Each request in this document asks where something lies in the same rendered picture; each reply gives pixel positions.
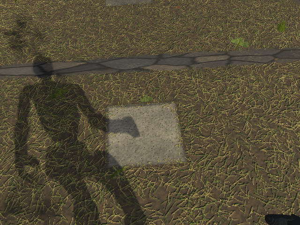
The right robot hand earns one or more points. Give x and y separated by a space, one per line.
280 219

